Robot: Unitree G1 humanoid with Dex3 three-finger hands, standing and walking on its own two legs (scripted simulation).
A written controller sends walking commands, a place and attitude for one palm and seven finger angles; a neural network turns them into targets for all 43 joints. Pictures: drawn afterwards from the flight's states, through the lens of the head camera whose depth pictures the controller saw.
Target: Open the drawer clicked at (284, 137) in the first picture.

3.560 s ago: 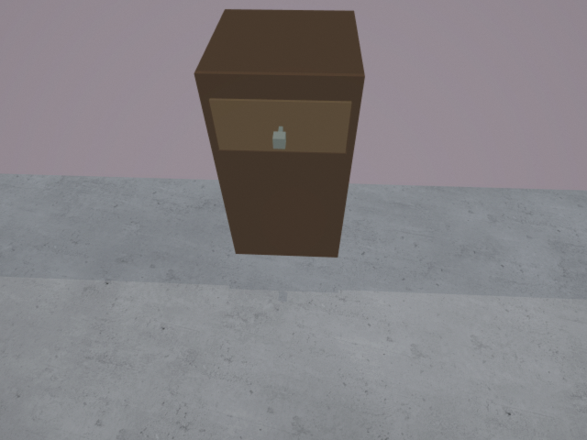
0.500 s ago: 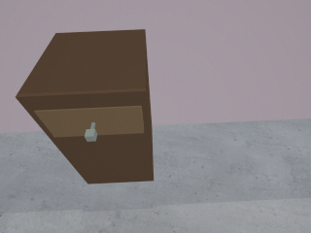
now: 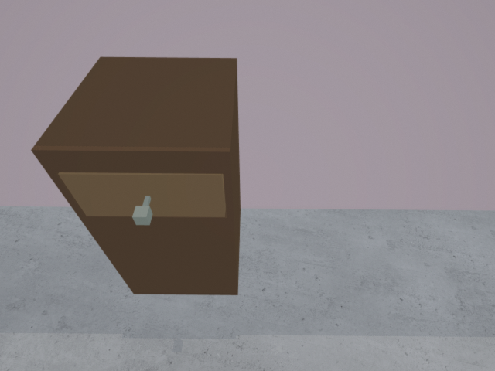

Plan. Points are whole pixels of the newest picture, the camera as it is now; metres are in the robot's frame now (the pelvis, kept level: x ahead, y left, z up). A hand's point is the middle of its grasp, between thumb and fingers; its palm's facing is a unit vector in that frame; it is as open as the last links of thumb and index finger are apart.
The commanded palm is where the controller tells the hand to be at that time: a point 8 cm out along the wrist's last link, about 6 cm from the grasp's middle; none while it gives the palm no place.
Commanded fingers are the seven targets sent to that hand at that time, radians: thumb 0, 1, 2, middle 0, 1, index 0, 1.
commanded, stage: look again from close up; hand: left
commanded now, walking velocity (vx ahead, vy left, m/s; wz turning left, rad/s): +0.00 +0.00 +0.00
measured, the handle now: (144, 209) +0.50 +0.29 -0.13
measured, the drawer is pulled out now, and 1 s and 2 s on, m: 0.00 0.00 0.00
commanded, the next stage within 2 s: raise the hand with hooked fingers in 0.58 s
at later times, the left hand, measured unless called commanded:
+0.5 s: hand out of the picture +0.04 +0.24 -0.18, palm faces +0.02 -0.98 -0.21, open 7.4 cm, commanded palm none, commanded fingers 0.00 0.90 0.90 -0.20 -0.30 -0.20 -0.30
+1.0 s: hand (82, 335) +0.18 +0.28 -0.04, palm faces +0.05 -0.28 -0.96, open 8.1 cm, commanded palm +0.13 +0.30 -0.03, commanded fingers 0.00 0.50 0.73 -0.23 -0.56 -0.23 -0.56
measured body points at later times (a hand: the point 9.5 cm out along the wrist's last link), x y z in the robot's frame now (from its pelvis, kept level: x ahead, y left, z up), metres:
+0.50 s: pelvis +0.00 +0.06 -0.01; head -0.02 +0.07 +0.44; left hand +0.04 +0.29 -0.16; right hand +0.06 -0.17 -0.15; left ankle +0.02 +0.16 -0.74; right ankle -0.04 -0.08 -0.74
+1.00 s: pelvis -0.07 +0.08 -0.04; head -0.07 +0.04 +0.41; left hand +0.17 +0.29 +0.02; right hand +0.11 -0.17 -0.13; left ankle +0.02 +0.16 -0.74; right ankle -0.02 -0.04 -0.74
